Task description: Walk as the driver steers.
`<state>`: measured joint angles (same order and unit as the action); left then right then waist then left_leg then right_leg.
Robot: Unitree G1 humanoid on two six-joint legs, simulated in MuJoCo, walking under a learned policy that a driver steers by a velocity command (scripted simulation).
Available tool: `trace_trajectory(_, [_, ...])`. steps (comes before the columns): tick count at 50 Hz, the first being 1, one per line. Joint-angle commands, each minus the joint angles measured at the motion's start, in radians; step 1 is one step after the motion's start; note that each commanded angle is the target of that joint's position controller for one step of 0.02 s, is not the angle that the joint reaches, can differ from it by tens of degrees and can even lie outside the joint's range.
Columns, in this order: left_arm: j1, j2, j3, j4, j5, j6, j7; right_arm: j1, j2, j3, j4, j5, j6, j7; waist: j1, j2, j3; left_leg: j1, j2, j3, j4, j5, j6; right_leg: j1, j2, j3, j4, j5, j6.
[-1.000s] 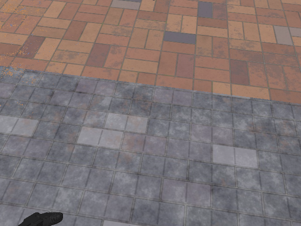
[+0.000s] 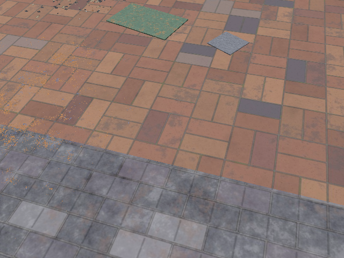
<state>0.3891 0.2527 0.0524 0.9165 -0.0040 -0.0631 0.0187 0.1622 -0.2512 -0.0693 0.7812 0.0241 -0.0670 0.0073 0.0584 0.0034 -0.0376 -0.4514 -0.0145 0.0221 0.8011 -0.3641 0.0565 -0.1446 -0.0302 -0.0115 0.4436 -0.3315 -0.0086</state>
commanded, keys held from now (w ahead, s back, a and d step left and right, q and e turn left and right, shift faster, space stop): w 0.40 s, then w+e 0.60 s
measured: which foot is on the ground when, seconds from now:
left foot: up 0.00-0.18, down 0.20-0.72, up 0.74-1.00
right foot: down 0.00-0.20, up 0.22-0.70, down 0.72-1.00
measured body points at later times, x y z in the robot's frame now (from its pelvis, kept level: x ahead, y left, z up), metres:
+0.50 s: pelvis +0.21 +0.06 +0.01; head +0.22 +0.07 +0.46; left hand +0.37 +0.32 -0.10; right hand +0.23 -0.21 -0.12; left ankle +0.16 +0.15 -0.74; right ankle +0.36 -0.11 -0.68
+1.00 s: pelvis +0.49 -0.02 +0.01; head +0.52 -0.04 +0.45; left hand +0.63 +0.23 -0.10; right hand +0.59 -0.33 -0.09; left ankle +0.65 +0.14 -0.67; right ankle +0.47 -0.09 -0.74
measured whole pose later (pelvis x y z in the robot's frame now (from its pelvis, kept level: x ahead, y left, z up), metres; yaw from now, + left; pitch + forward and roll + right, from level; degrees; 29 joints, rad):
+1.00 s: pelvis +0.49 -0.02 +0.01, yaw -16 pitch +2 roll +0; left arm 0.32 0.27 0.06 0.75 -0.01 -0.06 -0.01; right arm 0.10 -0.30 -0.05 0.76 -0.02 -0.10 -0.01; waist 0.04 0.03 0.03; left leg -0.67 0.11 -0.09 0.88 -0.14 -0.04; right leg -0.19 0.12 0.07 0.33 -0.16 -0.10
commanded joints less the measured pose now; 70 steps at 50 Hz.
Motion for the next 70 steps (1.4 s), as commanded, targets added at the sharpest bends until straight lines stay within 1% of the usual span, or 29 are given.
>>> trace_trajectory(1, [0.034,0.138,0.031,-0.034,-0.013,-0.016,-0.005,-0.210,-0.044,-0.002,-0.118,-0.004,-0.042,0.021,0.032,-0.113,0.107,-0.336,0.070,-0.019,-0.051,0.041,0.003,0.242,-0.256,0.289,-0.250,0.143,-0.182])
trace_trajectory(6, [0.024,0.194,0.048,-0.034,-0.021,0.003,-0.017,-0.195,-0.047,0.005,-0.107,0.005,-0.024,0.046,0.010,-0.157,0.097,0.026,0.007,0.060,-0.235,0.216,-0.013,0.033,-0.204,0.149,-0.244,0.190,-0.157])
trace_trajectory(9, [-0.010,0.189,0.044,-0.036,-0.025,-0.003,-0.014,0.017,-0.128,-0.035,-0.039,0.001,-0.012,0.023,-0.116,-0.124,0.008,0.350,-0.020,0.061,-0.300,0.229,0.033,-0.053,-0.165,0.077,-0.031,0.429,-0.099])
trace_trajectory(10, [-0.031,0.144,0.029,-0.052,-0.013,-0.007,-0.012,0.174,-0.190,-0.059,-0.004,-0.005,-0.011,0.008,-0.188,-0.035,-0.084,0.561,0.104,-0.089,-0.321,0.188,0.082,-0.181,-0.109,0.011,0.232,0.385,-0.049])
trace_trajectory(11, [0.024,0.034,-0.003,-0.093,-0.005,-0.026,-0.008,0.289,-0.308,-0.079,0.016,-0.026,-0.005,0.002,-0.185,0.262,-0.216,0.816,0.369,-0.551,-0.447,0.031,0.238,-0.494,0.030,-0.035,0.627,-0.031,0.018])
trace_trajectory(12, [-0.001,0.095,0.011,-0.092,-0.026,-0.044,-0.008,0.281,-0.247,-0.059,0.024,-0.019,-0.013,0.010,-0.187,0.232,-0.213,0.768,0.408,-0.756,-0.565,-0.133,0.274,-0.617,0.028,0.095,0.801,-0.218,0.012])
trace_trajectory(14, [-0.093,0.153,0.028,-0.114,-0.044,-0.057,-0.013,0.127,-0.154,-0.026,-0.002,-0.014,-0.025,0.015,-0.130,0.118,-0.017,0.554,0.339,-0.521,-0.585,-0.091,0.207,-0.668,-0.077,0.084,0.828,-0.064,-0.032])
trace_trajectory(17, [-0.075,0.110,0.032,-0.100,-0.014,-0.034,-0.012,0.036,-0.102,-0.008,-0.006,-0.029,-0.033,0.021,-0.052,0.098,0.046,0.338,0.245,-0.314,-0.652,0.139,0.170,-0.527,-0.131,0.084,0.695,0.075,-0.025])
trace_trajectory(22, [-0.185,0.073,0.021,-0.137,-0.004,-0.013,-0.017,0.091,-0.139,-0.018,0.038,-0.027,-0.041,0.002,-0.057,0.048,0.088,0.315,0.225,-0.152,-0.699,0.336,0.176,-0.571,-0.126,0.063,0.451,0.273,0.013])
trace_trajectory(29, [-0.397,0.057,0.001,-0.217,-0.021,-0.016,-0.054,0.180,-0.170,-0.024,0.097,-0.018,-0.034,-0.011,-0.134,0.031,0.131,0.437,0.255,0.002,-0.695,0.374,0.128,-0.550,-0.068,0.036,0.174,0.433,-0.026])
trace_trajectory(32, [-0.435,0.068,0.002,-0.255,-0.019,-0.016,-0.076,0.187,-0.180,-0.028,0.109,-0.014,-0.015,-0.013,-0.131,0.036,0.131,0.547,0.286,0.037,-0.624,0.488,0.102,-0.562,-0.046,0.011,0.136,0.330,-0.061])
trace_trajectory(34, [-0.388,0.098,0.016,-0.264,-0.016,-0.014,-0.084,0.166,-0.209,-0.035,0.100,-0.014,-0.001,-0.020,-0.092,0.069,0.075,0.579,0.284,0.074,-0.493,0.832,0.077,-0.447,0.012,-0.052,0.139,0.226,-0.094])
trace_trajectory(36, [-0.129,0.181,0.066,-0.207,-0.019,-0.007,-0.075,0.152,-0.210,-0.031,0.084,-0.018,0.019,-0.034,0.042,0.064,-0.078,0.483,0.228,0.140,-0.125,1.034,0.025,-0.082,0.092,-0.086,0.095,0.230,-0.149])
trace_trajectory(37, [0.036,0.276,0.096,-0.182,-0.017,0.002,-0.054,0.174,-0.175,-0.013,0.052,-0.041,0.011,-0.040,0.088,-0.078,-0.201,0.212,0.177,0.155,0.217,0.698,-0.016,0.246,-0.092,0.197,0.101,0.258,-0.224])
trace_trajectory(38, [0.018,0.324,0.096,-0.187,-0.023,-0.005,-0.061,0.273,-0.037,0.033,0.025,-0.051,-0.023,-0.016,-0.019,-0.283,-0.317,-0.202,-0.037,0.019,0.514,-0.186,-0.066,0.550,-0.302,0.761,-0.046,0.022,-0.404])
trace_trajectory(39, [0.044,0.226,0.072,-0.195,-0.019,-0.007,-0.059,0.155,-0.148,0.009,0.019,-0.013,-0.061,0.000,0.057,-0.164,-0.317,-0.311,0.003,-0.133,0.589,-0.182,-0.041,0.555,-0.294,0.795,-0.137,-0.052,-0.365])
trace_trajectory(40, [-0.006,0.196,0.063,-0.198,-0.012,-0.010,-0.055,0.066,-0.177,0.001,-0.014,0.015,-0.081,0.006,0.054,-0.121,-0.171,-0.368,0.045,-0.119,0.566,-0.089,-0.020,0.438,-0.263,0.647,-0.150,0.025,-0.322])
trace_trajectory(42, [-0.134,0.161,0.050,-0.236,-0.003,-0.011,-0.051,0.033,-0.166,-0.002,-0.016,-0.016,-0.086,-0.007,-0.025,0.012,-0.043,-0.265,0.116,-0.110,0.408,0.032,-0.025,0.147,-0.190,0.458,-0.179,0.231,-0.285])
trace_trajectory(43, [-0.165,0.144,0.044,-0.253,0.009,-0.012,-0.048,0.052,-0.167,-0.007,-0.017,-0.024,-0.073,-0.008,-0.060,-0.012,-0.031,-0.199,0.135,-0.119,0.371,0.056,-0.033,0.063,-0.166,0.420,-0.204,0.287,-0.283])
trace_trajectory(46, [-0.161,0.159,0.048,-0.257,-0.003,-0.017,-0.036,0.058,-0.134,-0.005,-0.032,-0.040,-0.040,-0.014,-0.084,-0.036,0.002,-0.162,0.133,-0.094,0.248,0.106,-0.083,-0.065,-0.133,0.339,-0.248,0.367,-0.296])
trace_trajectory(52, [-0.070,0.193,0.060,-0.238,-0.016,-0.005,-0.008,-0.163,-0.090,0.013,-0.103,-0.034,-0.045,-0.006,-0.005,-0.071,0.047,-0.086,0.053,-0.071,-0.184,0.466,-0.117,-0.139,-0.051,0.252,-0.229,0.275,-0.216])
trace_trajectory(57, [-0.015,0.184,0.062,-0.220,-0.022,0.011,-0.002,-0.218,-0.141,-0.002,-0.137,-0.017,-0.063,0.014,0.002,-0.098,0.042,-0.041,0.026,-0.113,-0.314,0.400,-0.090,-0.012,-0.105,0.382,-0.113,0.211,-0.192])
trace_trajectory(60, [-0.044,0.161,0.056,-0.234,-0.016,0.022,0.001,-0.073,-0.181,-0.027,-0.104,-0.019,-0.077,0.010,-0.082,-0.131,-0.011,0.167,0.022,-0.086,-0.377,0.305,-0.034,-0.001,-0.074,0.413,0.031,0.290,-0.150])
trace_trajectory(61, [-0.054,0.107,0.035,-0.252,-0.007,0.019,-0.004,0.059,-0.224,-0.042,-0.088,-0.036,-0.082,0.003,-0.146,-0.079,-0.129,0.401,0.136,-0.178,-0.350,0.284,0.023,-0.089,-0.018,0.352,0.247,0.254,-0.115])
trace_trajectory(62, [0.058,0.049,0.018,-0.270,-0.025,0.010,-0.003,0.194,-0.305,-0.064,-0.068,-0.051,-0.070,-0.004,-0.135,0.159,-0.283,0.790,0.363,-0.541,-0.369,0.126,0.166,-0.428,0.124,0.203,0.595,-0.011,-0.032])
trace_trajectory(63, [0.091,0.095,0.016,-0.283,-0.034,0.004,-0.002,0.223,-0.272,-0.059,-0.049,-0.026,-0.059,0.005,-0.127,0.319,-0.301,0.835,0.452,-0.826,-0.473,-0.106,0.206,-0.624,0.094,0.184,0.784,-0.274,-0.017])
trace_trajectory(64, [0.020,0.179,0.038,-0.275,-0.039,0.009,-0.002,0.172,-0.190,-0.036,-0.067,-0.020,-0.053,0.003,-0.145,0.189,-0.165,0.718,0.417,-0.719,-0.502,-0.209,0.164,-0.681,0.036,0.200,0.866,-0.191,-0.011])
trace_trajectory(66, [-0.097,0.181,0.045,-0.301,-0.016,0.019,-0.005,0.072,-0.140,-0.017,-0.074,-0.032,-0.039,0.000,-0.118,0.076,0.002,0.458,0.333,-0.457,-0.542,-0.004,0.119,-0.638,-0.029,0.147,0.821,-0.053,-0.008])
trace_trajectory(70, [-0.093,0.111,0.040,-0.314,-0.025,0.042,-0.018,0.035,-0.127,-0.016,-0.047,-0.033,-0.052,-0.001,-0.070,0.115,0.051,0.307,0.265,-0.212,-0.630,0.215,0.122,-0.556,-0.084,0.116,0.730,0.053,-0.001])
Keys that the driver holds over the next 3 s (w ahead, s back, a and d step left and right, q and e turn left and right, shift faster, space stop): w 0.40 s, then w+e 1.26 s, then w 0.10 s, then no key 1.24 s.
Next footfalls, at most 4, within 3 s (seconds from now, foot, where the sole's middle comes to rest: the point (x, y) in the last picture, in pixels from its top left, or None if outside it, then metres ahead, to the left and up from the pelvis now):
0.20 left None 0.20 0.15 -0.78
0.72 right None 0.51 -0.10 -0.78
1.22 left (187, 192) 0.83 0.03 -0.78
1.74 right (270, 177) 0.92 -0.35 -0.78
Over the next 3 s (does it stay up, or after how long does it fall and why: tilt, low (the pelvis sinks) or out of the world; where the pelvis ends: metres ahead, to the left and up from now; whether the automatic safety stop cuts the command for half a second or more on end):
stays up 1.04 -0.29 -0.01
